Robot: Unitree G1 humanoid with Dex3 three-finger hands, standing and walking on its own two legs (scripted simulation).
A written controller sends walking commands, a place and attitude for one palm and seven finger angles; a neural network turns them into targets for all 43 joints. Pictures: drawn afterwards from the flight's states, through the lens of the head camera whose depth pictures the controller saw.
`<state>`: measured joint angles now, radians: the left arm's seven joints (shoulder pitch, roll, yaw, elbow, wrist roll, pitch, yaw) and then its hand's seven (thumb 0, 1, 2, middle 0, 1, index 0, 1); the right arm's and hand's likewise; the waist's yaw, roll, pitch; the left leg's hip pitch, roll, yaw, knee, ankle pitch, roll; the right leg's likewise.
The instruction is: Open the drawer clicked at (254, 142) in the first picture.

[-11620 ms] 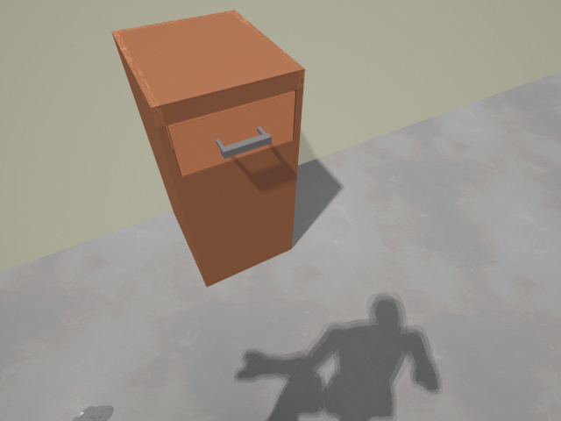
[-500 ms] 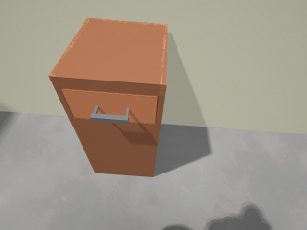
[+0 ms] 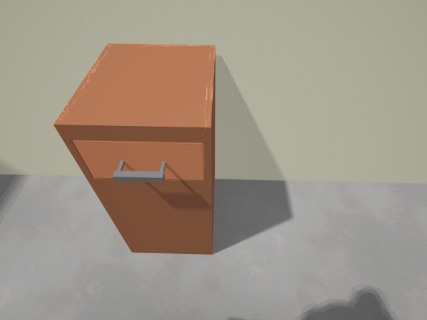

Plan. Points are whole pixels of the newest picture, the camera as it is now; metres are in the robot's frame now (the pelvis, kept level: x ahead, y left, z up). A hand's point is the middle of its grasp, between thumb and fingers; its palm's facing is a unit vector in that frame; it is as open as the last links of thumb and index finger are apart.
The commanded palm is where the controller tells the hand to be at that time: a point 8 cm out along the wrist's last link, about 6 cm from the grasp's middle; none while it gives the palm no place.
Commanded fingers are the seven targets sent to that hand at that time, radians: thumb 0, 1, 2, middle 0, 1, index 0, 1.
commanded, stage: come to a stop and stand still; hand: left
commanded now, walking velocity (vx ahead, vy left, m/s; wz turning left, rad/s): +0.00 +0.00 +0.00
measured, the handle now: (140, 170) +0.50 +0.24 -0.09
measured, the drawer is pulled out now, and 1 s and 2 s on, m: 0.00 0.00 0.00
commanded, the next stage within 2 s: look again from close up in 0.38 s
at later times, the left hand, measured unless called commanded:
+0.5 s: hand out of the picture -0.05 +0.12 -0.17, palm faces +0.06 -0.99 -0.12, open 7.4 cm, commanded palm none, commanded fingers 0.00 0.90 0.90 -0.20 -0.30 -0.20 -0.30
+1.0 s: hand out of the picture +0.03 +0.21 -0.17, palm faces +0.04 -0.98 -0.20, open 7.4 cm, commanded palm none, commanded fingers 0.00 0.90 0.90 -0.20 -0.30 -0.20 -0.30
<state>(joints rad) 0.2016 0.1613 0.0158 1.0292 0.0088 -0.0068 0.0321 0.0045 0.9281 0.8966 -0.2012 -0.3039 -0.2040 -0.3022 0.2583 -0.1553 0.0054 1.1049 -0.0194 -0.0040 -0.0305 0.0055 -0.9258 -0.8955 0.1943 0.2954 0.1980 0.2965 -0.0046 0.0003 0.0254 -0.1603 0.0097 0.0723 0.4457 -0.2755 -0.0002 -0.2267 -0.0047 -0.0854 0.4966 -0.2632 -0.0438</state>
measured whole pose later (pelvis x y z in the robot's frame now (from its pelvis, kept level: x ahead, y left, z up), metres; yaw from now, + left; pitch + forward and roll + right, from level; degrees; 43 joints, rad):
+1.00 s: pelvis +0.00 +0.03 +0.00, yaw +0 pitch -2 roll -1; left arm 0.28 0.17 0.00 1.04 0.01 -0.01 0.04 0.01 0.91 0.90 -0.20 -0.30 -0.20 -0.30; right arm 0.28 -0.17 0.01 1.07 -0.02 -0.01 -0.03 0.01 -0.92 -0.90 0.19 0.30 0.20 0.30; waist 0.00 0.00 0.00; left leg -0.14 0.00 0.08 0.47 -0.30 0.04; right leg -0.17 -0.02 -0.08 0.46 -0.25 -0.01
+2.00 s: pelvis +0.00 +0.02 -0.03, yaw +3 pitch +8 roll +1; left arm 0.26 0.38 -0.06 0.01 1.04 -0.06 0.31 0.01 0.07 0.54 -0.28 -0.84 -0.28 -0.84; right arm 0.15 -0.20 0.04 0.56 -0.06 0.12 0.01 0.01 -0.90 -0.90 0.20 0.30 0.20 0.30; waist 0.07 0.04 -0.06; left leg -0.47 -0.03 0.05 0.72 -0.40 0.04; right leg -0.51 0.05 0.02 0.74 -0.37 -0.05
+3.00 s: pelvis +0.00 +0.04 +0.00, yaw +4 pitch +4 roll +0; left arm -0.06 0.48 -0.04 0.06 0.94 -0.09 0.12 0.00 -0.49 0.30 -0.32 -1.21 -0.32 -1.20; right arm 0.17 -0.26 -0.02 0.62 0.00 0.16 0.00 0.01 -0.91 -0.90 0.20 0.30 0.20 0.30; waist 0.08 0.06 -0.02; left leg -0.30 -0.06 0.03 0.52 -0.29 0.05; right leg -0.34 0.03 0.01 0.54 -0.28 -0.03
